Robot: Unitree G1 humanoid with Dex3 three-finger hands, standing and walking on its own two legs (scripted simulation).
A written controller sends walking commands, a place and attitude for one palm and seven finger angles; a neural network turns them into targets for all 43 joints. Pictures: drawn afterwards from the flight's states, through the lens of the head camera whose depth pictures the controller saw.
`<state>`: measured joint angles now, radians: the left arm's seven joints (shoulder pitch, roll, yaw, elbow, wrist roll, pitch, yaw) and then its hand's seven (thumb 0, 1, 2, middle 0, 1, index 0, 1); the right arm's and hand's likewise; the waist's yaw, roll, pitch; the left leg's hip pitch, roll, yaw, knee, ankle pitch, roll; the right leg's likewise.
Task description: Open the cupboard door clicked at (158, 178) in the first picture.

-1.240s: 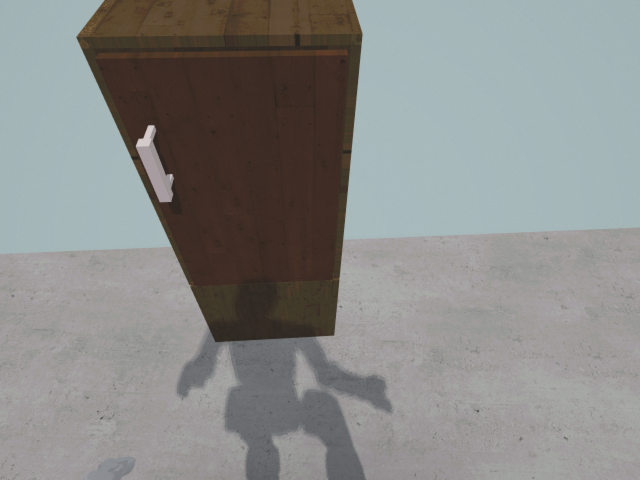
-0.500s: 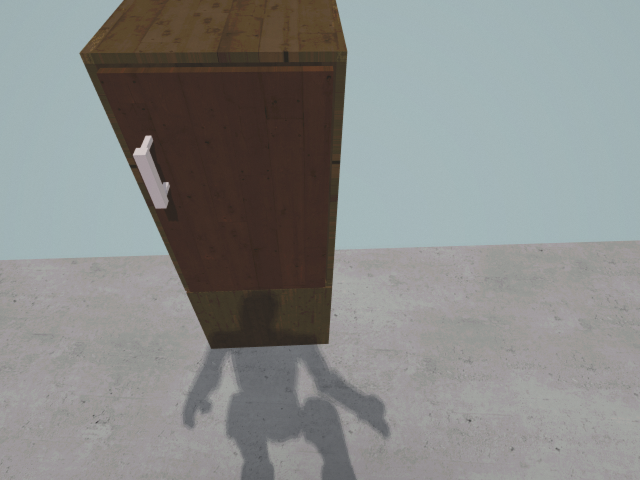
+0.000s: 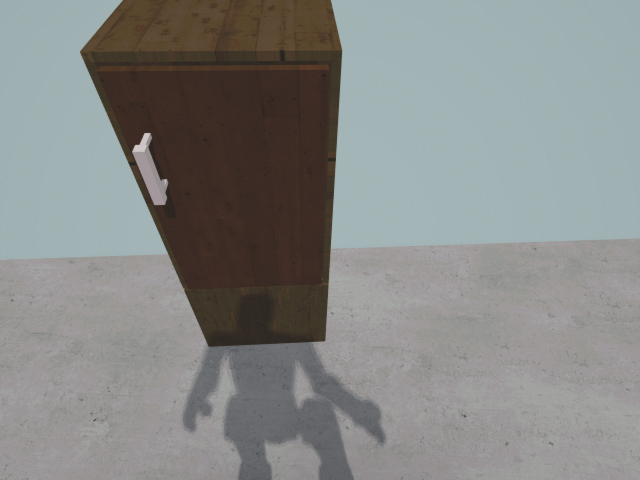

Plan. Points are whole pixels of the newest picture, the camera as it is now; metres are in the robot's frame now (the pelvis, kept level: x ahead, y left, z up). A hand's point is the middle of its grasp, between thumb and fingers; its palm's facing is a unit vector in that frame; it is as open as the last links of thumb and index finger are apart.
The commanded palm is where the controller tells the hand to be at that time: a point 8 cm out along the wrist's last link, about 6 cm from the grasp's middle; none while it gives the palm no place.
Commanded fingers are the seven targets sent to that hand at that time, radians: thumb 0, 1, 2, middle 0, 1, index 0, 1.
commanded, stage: stand and wait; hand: left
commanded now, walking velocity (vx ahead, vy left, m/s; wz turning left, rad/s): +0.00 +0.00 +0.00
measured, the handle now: (153, 169) +0.60 +0.34 +0.03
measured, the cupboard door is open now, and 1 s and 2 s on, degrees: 0 0 0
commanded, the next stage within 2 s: look at it before walking up in 0.14 s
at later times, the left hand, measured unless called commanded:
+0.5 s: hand out of the picture +0.07 +0.23 -0.16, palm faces -0.02 -0.95 -0.31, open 7.3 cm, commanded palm none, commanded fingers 0.00 0.90 0.90 -0.20 -0.30 -0.20 -0.30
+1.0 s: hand out of the picture +0.08 +0.23 -0.16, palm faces +0.03 -0.95 -0.30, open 7.3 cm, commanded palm none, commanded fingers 0.00 0.90 0.90 -0.20 -0.30 -0.20 -0.30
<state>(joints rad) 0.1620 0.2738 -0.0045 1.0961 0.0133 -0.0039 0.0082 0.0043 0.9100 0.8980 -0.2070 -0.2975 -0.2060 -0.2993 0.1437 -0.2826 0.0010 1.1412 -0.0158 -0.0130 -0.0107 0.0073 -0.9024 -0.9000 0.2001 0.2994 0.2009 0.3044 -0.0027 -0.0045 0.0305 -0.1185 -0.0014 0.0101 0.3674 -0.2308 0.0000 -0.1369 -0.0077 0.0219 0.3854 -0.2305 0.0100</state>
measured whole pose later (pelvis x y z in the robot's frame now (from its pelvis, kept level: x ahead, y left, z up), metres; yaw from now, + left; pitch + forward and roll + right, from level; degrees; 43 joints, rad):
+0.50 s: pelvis +0.01 +0.00 +0.00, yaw +0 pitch -1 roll +0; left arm 0.14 0.30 0.00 1.10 0.01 -0.01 0.01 0.00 0.91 0.90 -0.21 -0.30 -0.21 -0.30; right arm 0.12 -0.31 0.00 1.14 -0.01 -0.02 -0.01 0.01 -0.90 -0.90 0.20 0.30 0.20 0.30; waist 0.00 0.00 0.03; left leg -0.11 0.00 0.01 0.35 -0.23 0.00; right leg -0.13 -0.01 0.02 0.37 -0.23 0.01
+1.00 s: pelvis +0.02 +0.00 +0.00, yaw +2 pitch -1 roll +0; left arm 0.15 0.28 0.01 1.07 0.02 0.01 0.01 0.00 0.91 0.90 -0.21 -0.30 -0.21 -0.30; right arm 0.15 -0.32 0.00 1.10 -0.02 0.01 -0.01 0.01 -0.90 -0.90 0.20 0.30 0.20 0.30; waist 0.00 0.02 0.01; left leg -0.16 0.00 0.00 0.47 -0.30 -0.01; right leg -0.13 -0.01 -0.01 0.42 -0.28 0.01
